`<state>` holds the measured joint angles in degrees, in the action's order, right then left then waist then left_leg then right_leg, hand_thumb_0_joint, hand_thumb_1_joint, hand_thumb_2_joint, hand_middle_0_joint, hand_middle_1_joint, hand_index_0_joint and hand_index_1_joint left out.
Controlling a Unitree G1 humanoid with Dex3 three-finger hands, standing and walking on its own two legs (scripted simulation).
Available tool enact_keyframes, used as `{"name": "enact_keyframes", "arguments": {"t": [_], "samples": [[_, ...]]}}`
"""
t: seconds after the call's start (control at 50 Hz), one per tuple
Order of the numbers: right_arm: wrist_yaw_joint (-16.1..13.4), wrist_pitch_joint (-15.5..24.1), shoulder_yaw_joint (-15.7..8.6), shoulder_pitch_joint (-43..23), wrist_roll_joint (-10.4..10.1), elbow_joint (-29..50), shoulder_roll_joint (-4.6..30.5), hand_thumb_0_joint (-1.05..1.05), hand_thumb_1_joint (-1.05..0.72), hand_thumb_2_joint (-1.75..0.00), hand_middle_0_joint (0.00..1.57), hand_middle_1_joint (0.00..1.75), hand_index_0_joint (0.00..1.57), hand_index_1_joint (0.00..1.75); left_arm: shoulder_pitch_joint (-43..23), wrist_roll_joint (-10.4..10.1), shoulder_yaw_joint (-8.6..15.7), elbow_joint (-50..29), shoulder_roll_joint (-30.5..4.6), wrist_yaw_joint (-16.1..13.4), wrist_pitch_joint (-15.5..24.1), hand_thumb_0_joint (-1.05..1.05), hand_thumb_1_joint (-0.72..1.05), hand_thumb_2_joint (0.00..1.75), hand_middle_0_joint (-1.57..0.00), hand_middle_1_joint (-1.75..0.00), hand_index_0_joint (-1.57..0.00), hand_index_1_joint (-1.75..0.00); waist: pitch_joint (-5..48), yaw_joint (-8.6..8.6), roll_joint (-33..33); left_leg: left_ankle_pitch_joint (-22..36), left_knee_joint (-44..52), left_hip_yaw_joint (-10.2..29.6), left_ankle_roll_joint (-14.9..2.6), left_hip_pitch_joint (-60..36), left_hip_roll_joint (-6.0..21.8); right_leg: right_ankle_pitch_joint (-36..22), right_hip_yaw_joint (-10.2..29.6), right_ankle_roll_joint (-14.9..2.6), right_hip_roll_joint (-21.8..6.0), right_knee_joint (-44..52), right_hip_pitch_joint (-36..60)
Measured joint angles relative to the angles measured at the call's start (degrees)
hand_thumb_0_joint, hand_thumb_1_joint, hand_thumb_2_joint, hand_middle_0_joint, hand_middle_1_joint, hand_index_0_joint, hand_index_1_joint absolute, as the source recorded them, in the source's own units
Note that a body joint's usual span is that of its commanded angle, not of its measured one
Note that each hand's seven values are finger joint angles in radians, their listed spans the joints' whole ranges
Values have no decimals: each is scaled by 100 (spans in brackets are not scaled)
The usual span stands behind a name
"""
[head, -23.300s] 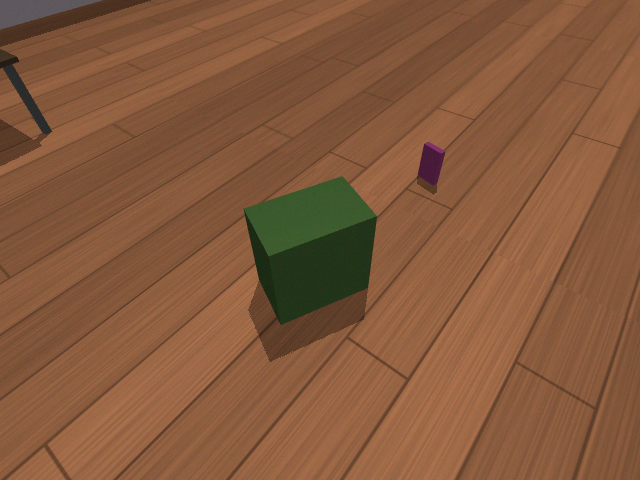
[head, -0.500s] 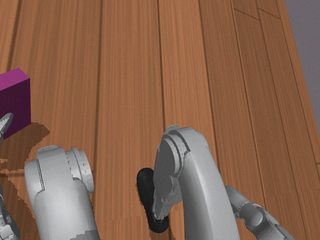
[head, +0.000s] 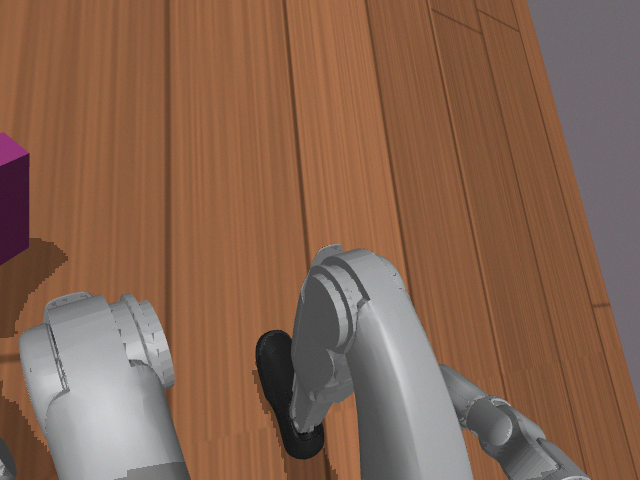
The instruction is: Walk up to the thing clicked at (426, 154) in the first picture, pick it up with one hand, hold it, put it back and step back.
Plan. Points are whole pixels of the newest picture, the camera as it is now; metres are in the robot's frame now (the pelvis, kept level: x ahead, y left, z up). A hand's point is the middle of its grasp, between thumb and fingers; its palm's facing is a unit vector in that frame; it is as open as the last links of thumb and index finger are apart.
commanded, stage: lower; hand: left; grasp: from the side
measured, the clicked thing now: out of the picture +0.43 +0.28 -0.17
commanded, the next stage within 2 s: loosen in 0.14 s
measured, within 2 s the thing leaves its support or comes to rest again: rests again in 1.16 s
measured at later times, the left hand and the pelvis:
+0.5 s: hand out of the picture +0.41 +0.31 -0.16, palm faces +0.46 -0.89 +0.01, open 7.9 cm; pelvis +0.00 +0.00 +0.00, yaw -1 degrees
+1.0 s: hand out of the picture +0.41 +0.32 -0.15, palm faces +0.46 -0.89 +0.01, open 16.1 cm; pelvis +0.00 +0.00 +0.00, yaw -1 degrees
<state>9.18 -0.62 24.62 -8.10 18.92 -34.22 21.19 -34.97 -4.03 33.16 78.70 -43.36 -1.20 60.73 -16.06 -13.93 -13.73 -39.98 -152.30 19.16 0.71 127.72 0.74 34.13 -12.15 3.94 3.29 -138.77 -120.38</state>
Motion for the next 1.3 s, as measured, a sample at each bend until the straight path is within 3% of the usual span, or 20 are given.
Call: {"name": "enact_keyframes", "arguments": {"t": [0.32, 0.5, 0.58, 0.74, 0.94, 1.04, 1.12, 1.22, 1.3], "samples": [[14, 10, 124, -163, 79, 72, 40, 0, -89, -89, 21, 30, 20, 30, 24, -75, -89, 96, -134, -32, 183, 3, -30, 101, -101, -134, -95, -126, -73, 11, -61, -42, -47, 102, 0, -55, 3, -4, -74, 30, 30, 30, 79], [6, 27, 198, -195, 84, 77, 29, 0, -90, -89, 21, 30, 20, 30, 17, -211, -115, 111, -83, 29, 301, 1, -16, 76, -101, -109, -99, -102, -82, 70, -118, -38, -51, 143, 15, -99, 9, -33, -105, 20, 43, 48, 117], [-8, 27, 218, -210, 92, 84, 20, 0, -90, -89, 21, 30, 20, 30, -33, -210, -140, 128, -121, 40, 311, 1, -13, 64, -92, -90, -91, -85, -74, 58, -123, -29, -59, 147, -4, -90, 10, -42, -109, 33, 50, 54, 123], [1, 1, 240, -168, 96, 123, 15, 0, -91, -89, 21, 30, 20, 30, -27, -228, -200, 166, -204, 57, 278, 0, -22, 38, -60, -51, -61, -49, -71, 57, -110, -41, -64, 157, -37, -91, 21, -32, -124, 20, 62, 83, 155], [-5, -37, 270, -135, 86, 71, -9, 0, -91, -90, 21, 30, 20, 30, 14, -214, -169, 113, -172, 72, 267, 0, -38, 19, -29, -23, -30, -21, -66, 106, -141, -41, -37, 169, -36, -129, 12, -23, -138, 29, 52, 116, 208], [-42, -104, 144, -42, 46, 84, -46, 0, -90, -90, 21, 30, 20, 30, 112, -110, 69, -520, -164, 194, 58, -1, -43, 15, -17, -14, -18, -13, -59, 177, -131, -51, 6, 150, -38, -147, 25, -11, -133, -5, 48, 153, 228], [-71, -185, -93, 231, -111, 60, -100, 0, -91, -90, 21, 30, 20, 30, 250, -134, 89, -1415, -84, 371, -311, -1, -45, 13, -12, -11, -13, -9, 206, 312, -9, -95, 144, 78, -8, -146, 29, 64, -99, -85, -2, 224, 206], [-170, -259, -436, 523, -473, -55, -123, 0, -91, -90, 21, 30, 21, 30, 446, -505, -227, -1743, -7, 798, -956, -1, -49, 12, -9, -10, -11, -8, 831, 404, 415, -80, 418, -157, -78, -26, 0, 201, 46, -46, -115, 360, 127], [-263, -234, -677, 576, -733, 34, -86, 0, -91, -90, 21, 30, 21, 30, 552, -695, -219, -1706, 125, 1137, -1448, -1, -52, 10, -7, -8, -9, -6, 1082, 493, 686, -9, 616, -348, -174, 42, 35, 191, 170, -54, -142, 485, 57]]}}
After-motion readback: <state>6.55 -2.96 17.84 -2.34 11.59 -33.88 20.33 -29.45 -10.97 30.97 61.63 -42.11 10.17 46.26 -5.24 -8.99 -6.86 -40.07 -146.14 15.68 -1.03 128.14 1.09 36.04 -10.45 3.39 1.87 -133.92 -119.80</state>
